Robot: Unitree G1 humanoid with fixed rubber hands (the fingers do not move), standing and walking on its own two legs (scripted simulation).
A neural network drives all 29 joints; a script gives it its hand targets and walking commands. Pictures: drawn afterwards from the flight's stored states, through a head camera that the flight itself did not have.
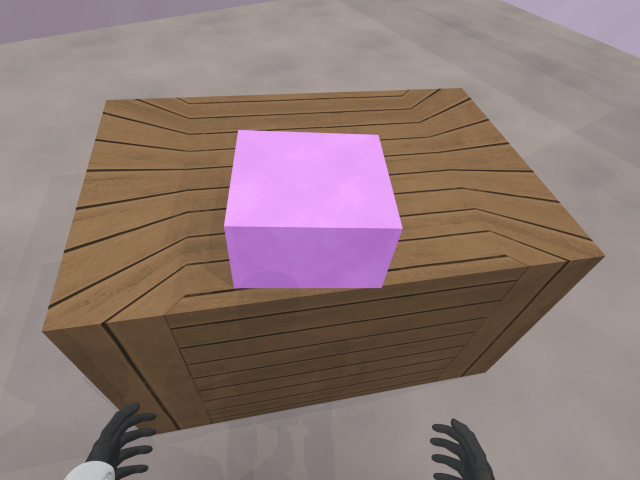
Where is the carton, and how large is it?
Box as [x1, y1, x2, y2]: [224, 130, 402, 287]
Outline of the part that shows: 238,130 224,222 224,229 234,287 381,287 402,228 378,135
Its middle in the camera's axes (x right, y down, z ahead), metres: -0.02 -0.05 +0.73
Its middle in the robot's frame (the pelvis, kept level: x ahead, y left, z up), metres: +0.57 +0.01 -0.05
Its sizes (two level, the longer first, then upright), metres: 0.273 0.249 0.167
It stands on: a pedestal, 0.64 m high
